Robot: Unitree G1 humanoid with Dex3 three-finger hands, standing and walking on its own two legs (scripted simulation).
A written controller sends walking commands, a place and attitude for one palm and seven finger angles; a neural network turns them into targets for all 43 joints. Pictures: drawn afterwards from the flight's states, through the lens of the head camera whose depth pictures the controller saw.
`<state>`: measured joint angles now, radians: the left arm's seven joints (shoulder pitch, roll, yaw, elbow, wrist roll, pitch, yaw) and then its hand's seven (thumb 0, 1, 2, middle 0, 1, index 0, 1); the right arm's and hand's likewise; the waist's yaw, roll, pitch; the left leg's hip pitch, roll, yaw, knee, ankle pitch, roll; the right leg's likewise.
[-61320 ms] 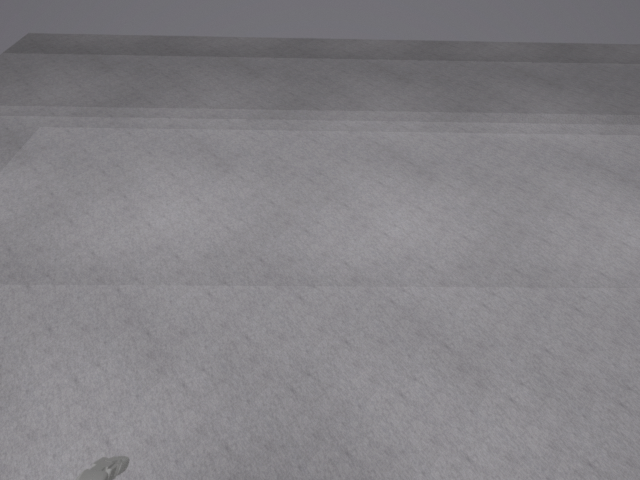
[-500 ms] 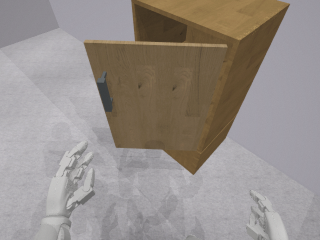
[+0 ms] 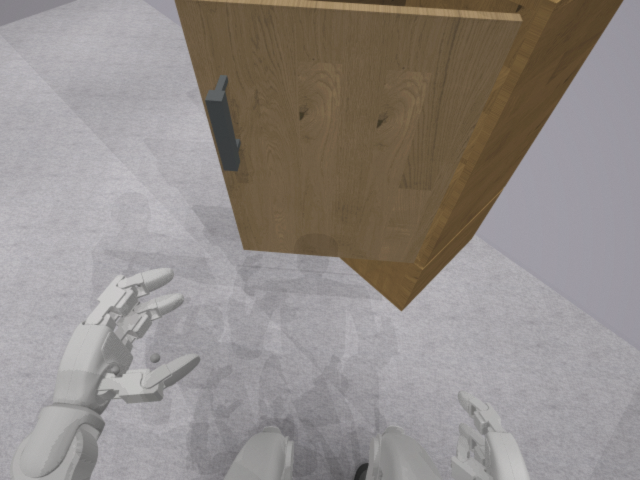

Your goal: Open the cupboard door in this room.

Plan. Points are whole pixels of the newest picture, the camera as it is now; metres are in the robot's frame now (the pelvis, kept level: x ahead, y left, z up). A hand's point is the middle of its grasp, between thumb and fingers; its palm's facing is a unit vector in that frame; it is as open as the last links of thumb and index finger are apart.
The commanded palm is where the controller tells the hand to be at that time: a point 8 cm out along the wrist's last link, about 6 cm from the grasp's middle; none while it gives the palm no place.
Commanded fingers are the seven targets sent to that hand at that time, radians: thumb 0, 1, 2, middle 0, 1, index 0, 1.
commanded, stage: raise the hand with hooked fingers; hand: left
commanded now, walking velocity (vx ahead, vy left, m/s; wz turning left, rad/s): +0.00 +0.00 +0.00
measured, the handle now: (227, 124) +0.60 +0.19 +0.05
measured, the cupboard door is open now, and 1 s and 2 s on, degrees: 41 41 41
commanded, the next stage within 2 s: move the hooked fingers beside the handle in 1.32 s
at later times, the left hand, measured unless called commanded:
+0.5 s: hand (105, 324) +0.27 +0.26 +0.06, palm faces -0.01 -1.00 -0.05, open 13.5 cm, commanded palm +0.25 +0.31 +0.06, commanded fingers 0.00 -0.50 0.30 -0.30 -1.20 -0.30 -1.20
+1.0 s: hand (88, 286) +0.31 +0.28 +0.07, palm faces -0.03 -1.00 -0.04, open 14.0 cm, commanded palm +0.28 +0.33 +0.07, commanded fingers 0.00 -0.50 0.30 -0.30 -1.20 -0.30 -1.20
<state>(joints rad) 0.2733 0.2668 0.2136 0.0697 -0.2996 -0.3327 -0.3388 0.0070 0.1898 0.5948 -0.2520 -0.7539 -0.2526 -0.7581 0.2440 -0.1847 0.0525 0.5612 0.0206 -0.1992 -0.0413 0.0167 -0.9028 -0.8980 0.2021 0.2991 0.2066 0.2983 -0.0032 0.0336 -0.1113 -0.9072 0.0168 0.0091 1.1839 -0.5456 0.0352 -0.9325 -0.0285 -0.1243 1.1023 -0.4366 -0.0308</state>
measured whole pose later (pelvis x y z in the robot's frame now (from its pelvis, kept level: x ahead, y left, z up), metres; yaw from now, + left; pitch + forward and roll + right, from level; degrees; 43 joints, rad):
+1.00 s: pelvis +0.02 +0.01 +0.02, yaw -1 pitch +15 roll -3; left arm -0.02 0.43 0.44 0.42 -0.37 -0.34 -0.56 -0.01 -0.50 0.30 -0.30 -1.20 -0.30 -1.20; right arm 0.29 -0.29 0.03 0.55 0.03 -0.20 -0.05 0.01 -0.90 -0.90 0.20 0.30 0.20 0.30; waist -0.02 0.02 -0.10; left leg -0.81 0.01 0.02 1.06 -0.52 0.05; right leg -0.83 -0.02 -0.11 0.97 -0.40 -0.01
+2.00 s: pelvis +0.01 +0.01 +0.01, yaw -1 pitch +18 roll -3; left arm -0.41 0.49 0.46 0.78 -0.27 -0.36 -0.51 -0.01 -0.50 0.30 -0.30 -1.20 -0.30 -1.20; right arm 0.32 -0.29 0.04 0.58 0.02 -0.12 -0.06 0.01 -0.91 -0.90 0.20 0.30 0.20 0.30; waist -0.06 0.01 -0.10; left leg -0.90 0.02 0.03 1.10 -0.52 0.04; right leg -0.93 -0.01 -0.10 1.01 -0.40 -0.02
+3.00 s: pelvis +0.01 +0.02 -0.01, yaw -3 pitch +27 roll -5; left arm -1.02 0.77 0.51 1.25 -0.08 -0.36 -0.44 -0.01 -0.50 0.30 -0.30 -1.20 -0.30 -1.20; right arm 0.38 -0.30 0.09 0.60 -0.02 0.06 -0.03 0.01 -0.91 -0.90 0.20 0.30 0.20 0.30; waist -0.22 0.03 -0.08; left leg -1.15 0.04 0.01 1.22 -0.54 0.06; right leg -1.16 0.01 -0.11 1.07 -0.39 -0.01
